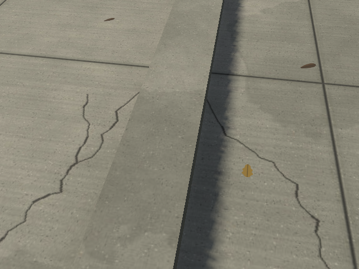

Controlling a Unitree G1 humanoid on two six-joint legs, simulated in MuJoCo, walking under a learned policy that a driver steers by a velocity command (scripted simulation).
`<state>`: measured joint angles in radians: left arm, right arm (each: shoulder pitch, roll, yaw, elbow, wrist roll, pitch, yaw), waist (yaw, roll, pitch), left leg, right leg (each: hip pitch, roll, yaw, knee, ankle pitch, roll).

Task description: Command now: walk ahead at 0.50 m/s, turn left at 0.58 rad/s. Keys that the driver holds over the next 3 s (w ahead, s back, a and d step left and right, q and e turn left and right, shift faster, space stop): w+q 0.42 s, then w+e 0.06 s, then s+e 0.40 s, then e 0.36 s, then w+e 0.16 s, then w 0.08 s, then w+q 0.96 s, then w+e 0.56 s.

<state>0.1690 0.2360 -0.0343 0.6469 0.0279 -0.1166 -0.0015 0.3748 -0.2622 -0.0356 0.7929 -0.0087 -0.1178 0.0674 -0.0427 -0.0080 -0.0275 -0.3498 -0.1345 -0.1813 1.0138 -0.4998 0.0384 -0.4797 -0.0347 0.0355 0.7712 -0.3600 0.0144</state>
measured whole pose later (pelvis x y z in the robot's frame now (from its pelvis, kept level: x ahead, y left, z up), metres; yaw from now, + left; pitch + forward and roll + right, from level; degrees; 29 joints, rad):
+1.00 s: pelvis +0.45 +0.12 +0.01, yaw +7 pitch +2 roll +4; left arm 0.11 0.25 -0.01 0.72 -0.05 -0.03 -0.04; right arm 0.05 -0.22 -0.05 0.72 0.06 -0.04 -0.05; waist 0.05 0.01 0.13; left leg -0.51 -0.06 0.11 1.12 -0.59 0.01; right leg -0.53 0.06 -0.10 0.48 0.00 -0.14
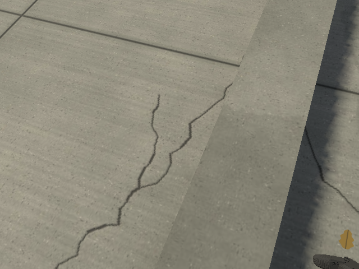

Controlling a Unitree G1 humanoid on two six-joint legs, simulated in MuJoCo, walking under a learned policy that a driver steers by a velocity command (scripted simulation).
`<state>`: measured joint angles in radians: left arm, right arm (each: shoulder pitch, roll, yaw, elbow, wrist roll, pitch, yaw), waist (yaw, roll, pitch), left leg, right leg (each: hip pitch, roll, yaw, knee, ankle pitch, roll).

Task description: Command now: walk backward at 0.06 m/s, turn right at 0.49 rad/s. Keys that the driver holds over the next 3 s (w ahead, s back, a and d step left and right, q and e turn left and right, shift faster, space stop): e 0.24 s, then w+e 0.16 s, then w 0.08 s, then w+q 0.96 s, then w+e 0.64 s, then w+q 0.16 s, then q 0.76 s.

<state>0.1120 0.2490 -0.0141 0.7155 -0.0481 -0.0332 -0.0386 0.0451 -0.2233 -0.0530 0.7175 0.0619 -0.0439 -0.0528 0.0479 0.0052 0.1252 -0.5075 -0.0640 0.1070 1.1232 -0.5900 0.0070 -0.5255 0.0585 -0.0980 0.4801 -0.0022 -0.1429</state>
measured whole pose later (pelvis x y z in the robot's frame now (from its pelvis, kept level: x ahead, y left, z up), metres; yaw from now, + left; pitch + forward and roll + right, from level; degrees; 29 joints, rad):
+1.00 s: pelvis +0.20 -0.05 +0.01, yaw -7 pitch +2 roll -3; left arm 0.25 0.18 0.06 0.85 -0.09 -0.14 -0.05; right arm 0.34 -0.20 -0.04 1.01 0.06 -0.11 0.08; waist 0.02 0.04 -0.02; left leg -0.66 0.09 0.13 1.41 -0.23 0.03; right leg -0.23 0.07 -0.31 0.48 -0.30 -0.12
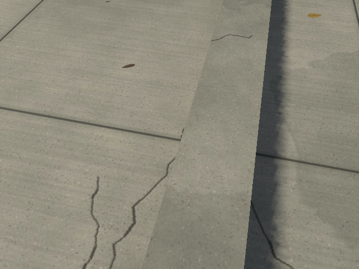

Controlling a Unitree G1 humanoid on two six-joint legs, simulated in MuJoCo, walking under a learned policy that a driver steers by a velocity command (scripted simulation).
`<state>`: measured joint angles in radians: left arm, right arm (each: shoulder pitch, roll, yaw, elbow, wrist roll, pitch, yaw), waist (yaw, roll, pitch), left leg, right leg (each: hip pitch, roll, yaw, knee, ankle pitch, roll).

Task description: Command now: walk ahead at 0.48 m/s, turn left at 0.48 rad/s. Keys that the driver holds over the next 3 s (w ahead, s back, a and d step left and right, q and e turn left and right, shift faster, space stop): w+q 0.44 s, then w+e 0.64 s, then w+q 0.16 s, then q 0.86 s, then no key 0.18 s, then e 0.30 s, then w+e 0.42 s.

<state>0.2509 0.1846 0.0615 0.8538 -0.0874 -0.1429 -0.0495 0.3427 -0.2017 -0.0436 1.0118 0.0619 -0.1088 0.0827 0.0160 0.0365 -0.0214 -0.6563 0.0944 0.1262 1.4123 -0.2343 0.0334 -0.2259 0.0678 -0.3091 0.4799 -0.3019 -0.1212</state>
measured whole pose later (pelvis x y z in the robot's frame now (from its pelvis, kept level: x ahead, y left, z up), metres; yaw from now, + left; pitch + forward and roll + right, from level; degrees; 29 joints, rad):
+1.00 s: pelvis +0.53 +0.09 -0.01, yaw +8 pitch +1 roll +0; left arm 0.06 0.23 0.03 0.82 -0.02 -0.03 -0.06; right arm 0.33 -0.23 -0.04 0.95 0.03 -0.04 -0.04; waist -0.02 -0.03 0.04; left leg -0.26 -0.03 0.09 1.12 -0.50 0.03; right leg -0.42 0.09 -0.12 0.57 -0.18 -0.17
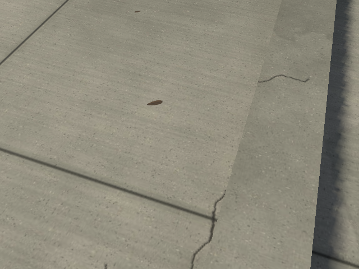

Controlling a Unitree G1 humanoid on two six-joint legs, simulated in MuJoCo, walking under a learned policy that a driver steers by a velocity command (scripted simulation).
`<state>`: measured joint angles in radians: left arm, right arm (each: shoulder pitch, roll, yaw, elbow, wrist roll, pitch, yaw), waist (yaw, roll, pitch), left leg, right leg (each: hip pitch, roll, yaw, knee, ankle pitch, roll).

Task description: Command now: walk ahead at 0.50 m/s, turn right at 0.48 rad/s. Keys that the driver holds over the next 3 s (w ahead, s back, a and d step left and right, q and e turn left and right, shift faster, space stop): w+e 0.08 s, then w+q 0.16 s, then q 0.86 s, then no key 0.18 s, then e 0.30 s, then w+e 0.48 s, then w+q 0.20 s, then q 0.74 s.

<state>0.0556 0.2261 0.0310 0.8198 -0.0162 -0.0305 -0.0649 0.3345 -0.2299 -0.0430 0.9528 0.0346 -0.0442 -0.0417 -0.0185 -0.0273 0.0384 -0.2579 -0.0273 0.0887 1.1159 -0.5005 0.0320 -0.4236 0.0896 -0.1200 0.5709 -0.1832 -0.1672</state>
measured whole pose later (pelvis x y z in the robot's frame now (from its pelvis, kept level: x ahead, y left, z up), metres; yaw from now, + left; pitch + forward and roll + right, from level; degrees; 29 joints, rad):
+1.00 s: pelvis +0.44 +0.04 -0.13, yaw +16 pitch -2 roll -1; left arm -0.10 0.14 -0.06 0.45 -0.05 -0.11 -0.04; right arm 0.10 -0.28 -0.10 0.88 -0.01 0.04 -0.12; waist -0.06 -0.09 0.04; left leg -0.29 -0.14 -0.18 0.53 -0.18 0.07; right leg -0.79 -0.04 -0.13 1.30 -0.31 0.05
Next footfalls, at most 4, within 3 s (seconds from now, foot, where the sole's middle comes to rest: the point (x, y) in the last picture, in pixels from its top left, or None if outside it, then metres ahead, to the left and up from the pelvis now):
0.64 left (145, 266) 0.52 0.13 -0.90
1.12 right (182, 239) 0.62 -0.02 -0.90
1.44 left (143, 256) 0.55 0.14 -0.90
1.94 right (197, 210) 0.75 -0.08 -0.90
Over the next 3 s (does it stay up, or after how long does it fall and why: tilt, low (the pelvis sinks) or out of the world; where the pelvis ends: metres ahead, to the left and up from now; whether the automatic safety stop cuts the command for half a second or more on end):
stays up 1.06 0.01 -0.13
